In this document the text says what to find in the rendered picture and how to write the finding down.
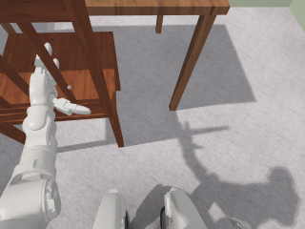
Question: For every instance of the chair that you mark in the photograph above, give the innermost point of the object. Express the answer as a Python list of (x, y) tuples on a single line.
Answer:
[(87, 63)]

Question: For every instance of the robot left forearm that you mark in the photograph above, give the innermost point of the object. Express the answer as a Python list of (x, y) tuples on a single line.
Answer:
[(40, 150)]

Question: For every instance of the robot right shin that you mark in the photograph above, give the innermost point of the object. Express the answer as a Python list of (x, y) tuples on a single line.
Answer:
[(169, 221)]

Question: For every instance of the right robot hand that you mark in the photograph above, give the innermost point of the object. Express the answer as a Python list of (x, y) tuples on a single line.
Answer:
[(239, 224)]

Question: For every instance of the robot left upper arm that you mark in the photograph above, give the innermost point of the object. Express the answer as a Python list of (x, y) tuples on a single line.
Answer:
[(30, 205)]

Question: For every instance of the left robot hand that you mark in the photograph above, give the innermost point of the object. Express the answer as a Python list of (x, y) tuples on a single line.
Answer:
[(42, 85)]

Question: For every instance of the table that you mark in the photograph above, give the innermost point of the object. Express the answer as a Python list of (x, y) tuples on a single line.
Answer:
[(206, 9)]

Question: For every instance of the robot right thigh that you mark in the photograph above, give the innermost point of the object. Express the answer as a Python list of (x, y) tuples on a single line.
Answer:
[(179, 206)]

